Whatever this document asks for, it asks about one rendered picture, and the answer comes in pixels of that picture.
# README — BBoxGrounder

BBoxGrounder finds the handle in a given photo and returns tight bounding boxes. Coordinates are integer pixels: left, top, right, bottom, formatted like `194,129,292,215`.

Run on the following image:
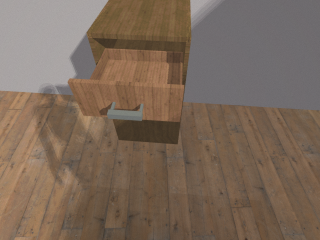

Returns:
107,102,144,121

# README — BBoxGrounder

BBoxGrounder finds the cabinet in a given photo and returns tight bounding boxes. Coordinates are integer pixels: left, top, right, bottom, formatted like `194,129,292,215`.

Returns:
86,0,192,145

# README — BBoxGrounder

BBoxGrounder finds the drawer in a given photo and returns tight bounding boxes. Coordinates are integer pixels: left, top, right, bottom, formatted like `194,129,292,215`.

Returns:
68,48,185,122

